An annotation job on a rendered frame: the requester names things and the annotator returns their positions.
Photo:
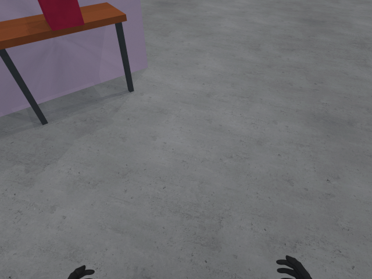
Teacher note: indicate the table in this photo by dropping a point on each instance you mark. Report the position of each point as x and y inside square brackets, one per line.
[35, 28]

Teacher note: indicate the right robot hand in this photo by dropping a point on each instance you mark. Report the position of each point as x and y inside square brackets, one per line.
[299, 272]

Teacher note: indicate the left robot hand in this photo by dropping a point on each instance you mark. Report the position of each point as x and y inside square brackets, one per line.
[80, 272]

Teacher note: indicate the carton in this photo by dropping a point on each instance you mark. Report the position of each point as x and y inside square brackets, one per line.
[61, 14]

